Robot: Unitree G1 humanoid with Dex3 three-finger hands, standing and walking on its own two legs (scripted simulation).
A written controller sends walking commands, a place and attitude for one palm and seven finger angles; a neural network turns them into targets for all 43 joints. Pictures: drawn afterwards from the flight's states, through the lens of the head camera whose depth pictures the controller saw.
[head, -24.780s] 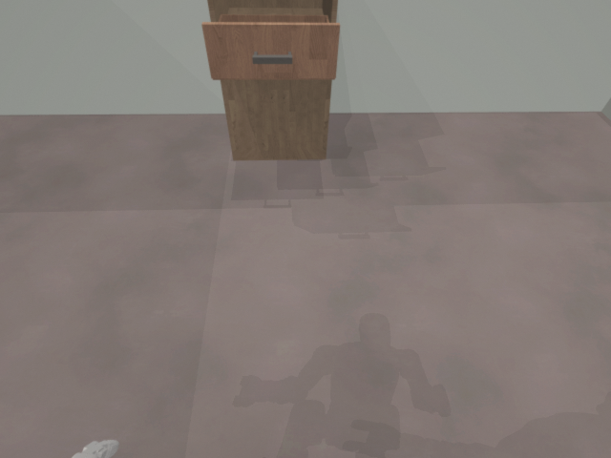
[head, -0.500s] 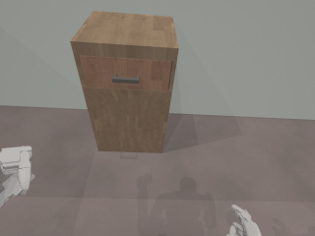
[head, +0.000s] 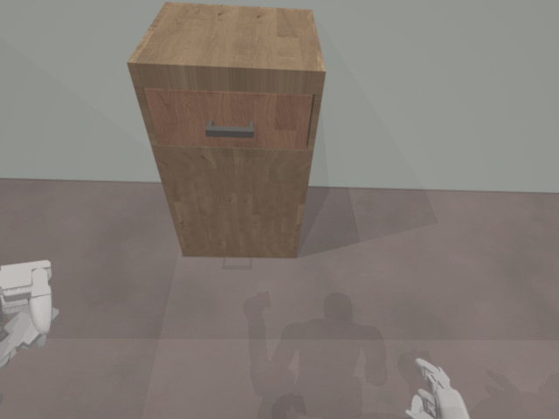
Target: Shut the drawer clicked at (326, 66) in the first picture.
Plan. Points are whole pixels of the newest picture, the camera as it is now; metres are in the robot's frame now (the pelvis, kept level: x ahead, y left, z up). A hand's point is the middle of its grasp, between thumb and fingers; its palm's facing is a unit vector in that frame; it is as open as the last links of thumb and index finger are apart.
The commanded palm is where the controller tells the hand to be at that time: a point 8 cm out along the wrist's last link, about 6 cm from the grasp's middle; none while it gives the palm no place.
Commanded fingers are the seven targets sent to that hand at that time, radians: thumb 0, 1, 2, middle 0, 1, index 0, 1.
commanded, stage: let the arm hang, fingers relaxed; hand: left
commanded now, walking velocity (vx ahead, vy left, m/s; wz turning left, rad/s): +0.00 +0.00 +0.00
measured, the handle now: (230, 127) +0.84 +0.18 -0.08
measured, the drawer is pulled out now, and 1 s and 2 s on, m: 0.00 0.00 0.00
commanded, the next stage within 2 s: look to check the result in 1.10 s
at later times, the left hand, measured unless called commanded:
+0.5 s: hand out of the picture -0.11 +0.15 -0.18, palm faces +0.08 -0.98 -0.20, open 4.5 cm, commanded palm none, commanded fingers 0.00 0.90 0.90 -0.36 -0.47 -0.36 -0.47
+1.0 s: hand out of the picture +0.03 +0.13 -0.17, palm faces +0.06 -0.98 -0.21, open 7.3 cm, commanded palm none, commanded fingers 0.00 0.90 0.90 -0.20 -0.30 -0.20 -0.30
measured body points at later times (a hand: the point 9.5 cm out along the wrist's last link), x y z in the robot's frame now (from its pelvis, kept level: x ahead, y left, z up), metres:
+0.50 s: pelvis -0.02 -0.04 +0.00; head +0.00 -0.02 +0.44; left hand -0.12 +0.20 -0.16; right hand -0.01 -0.31 -0.14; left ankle +0.04 +0.06 -0.74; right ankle -0.03 -0.12 -0.74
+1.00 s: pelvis -0.01 -0.05 +0.00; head -0.01 -0.06 +0.45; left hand +0.03 +0.18 -0.15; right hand -0.01 -0.28 -0.16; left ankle +0.04 +0.06 -0.74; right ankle -0.03 -0.12 -0.74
